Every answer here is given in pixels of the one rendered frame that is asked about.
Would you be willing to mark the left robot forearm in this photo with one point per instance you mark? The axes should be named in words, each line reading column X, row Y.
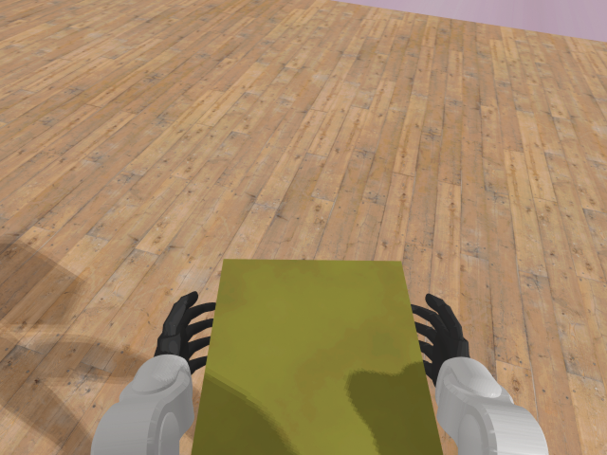
column 154, row 411

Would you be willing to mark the right robot forearm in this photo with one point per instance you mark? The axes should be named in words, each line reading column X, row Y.
column 480, row 415

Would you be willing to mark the robot right hand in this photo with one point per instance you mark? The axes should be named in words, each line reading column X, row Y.
column 447, row 338

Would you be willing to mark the carton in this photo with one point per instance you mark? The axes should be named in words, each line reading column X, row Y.
column 314, row 357

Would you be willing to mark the robot left hand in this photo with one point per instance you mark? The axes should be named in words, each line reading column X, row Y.
column 177, row 332

